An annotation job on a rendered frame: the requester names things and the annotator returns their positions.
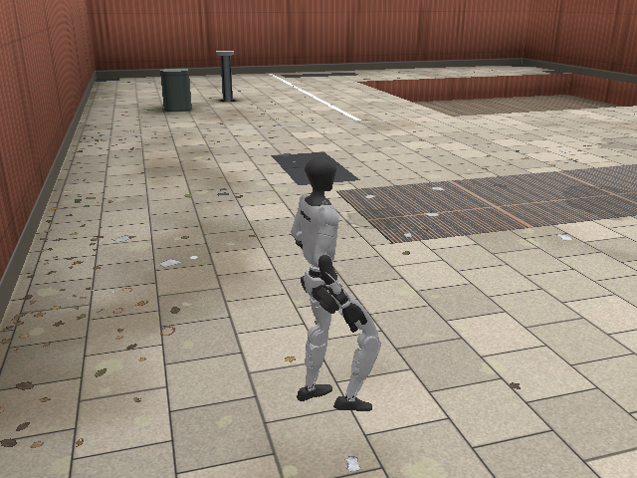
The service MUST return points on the humanoid robot head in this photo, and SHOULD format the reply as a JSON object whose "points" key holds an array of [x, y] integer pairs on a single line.
{"points": [[321, 173]]}

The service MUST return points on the right robot foot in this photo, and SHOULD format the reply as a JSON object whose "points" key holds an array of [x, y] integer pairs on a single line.
{"points": [[341, 403]]}

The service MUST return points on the left robot upper arm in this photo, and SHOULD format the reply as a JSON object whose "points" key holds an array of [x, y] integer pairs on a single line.
{"points": [[296, 229]]}

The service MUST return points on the robot right hand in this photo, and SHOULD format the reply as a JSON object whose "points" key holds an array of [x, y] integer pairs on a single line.
{"points": [[352, 314]]}

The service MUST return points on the right robot upper arm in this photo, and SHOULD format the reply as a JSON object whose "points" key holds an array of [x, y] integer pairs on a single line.
{"points": [[328, 221]]}

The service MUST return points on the right robot forearm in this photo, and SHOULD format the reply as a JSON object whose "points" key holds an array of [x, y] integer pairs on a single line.
{"points": [[325, 267]]}

